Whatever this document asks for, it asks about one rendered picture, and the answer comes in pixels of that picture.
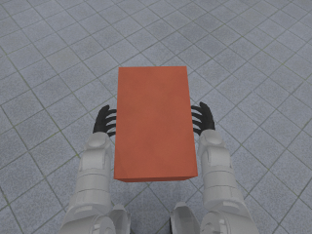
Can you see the left robot hand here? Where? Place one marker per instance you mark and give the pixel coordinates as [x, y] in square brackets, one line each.
[101, 121]

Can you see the robot left upper arm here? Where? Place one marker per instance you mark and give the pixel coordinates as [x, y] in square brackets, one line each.
[93, 224]

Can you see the right robot forearm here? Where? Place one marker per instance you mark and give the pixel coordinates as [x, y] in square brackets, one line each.
[220, 186]

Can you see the robot left shin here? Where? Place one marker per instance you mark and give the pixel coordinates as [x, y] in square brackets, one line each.
[119, 207]

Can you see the left robot forearm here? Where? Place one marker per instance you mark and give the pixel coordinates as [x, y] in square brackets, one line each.
[91, 195]

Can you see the robot right upper arm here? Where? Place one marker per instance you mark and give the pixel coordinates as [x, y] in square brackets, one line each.
[222, 222]

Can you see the carton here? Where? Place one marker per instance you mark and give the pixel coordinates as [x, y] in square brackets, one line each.
[154, 137]

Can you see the robot right thigh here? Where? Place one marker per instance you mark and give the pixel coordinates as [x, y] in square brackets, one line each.
[184, 221]

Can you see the right robot hand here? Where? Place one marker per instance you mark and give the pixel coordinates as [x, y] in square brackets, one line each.
[207, 118]

